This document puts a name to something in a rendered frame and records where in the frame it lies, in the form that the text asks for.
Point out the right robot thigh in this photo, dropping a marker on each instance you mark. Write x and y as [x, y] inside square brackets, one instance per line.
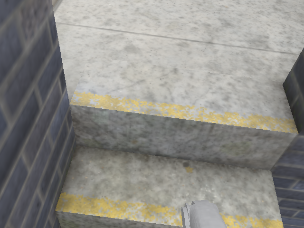
[201, 214]

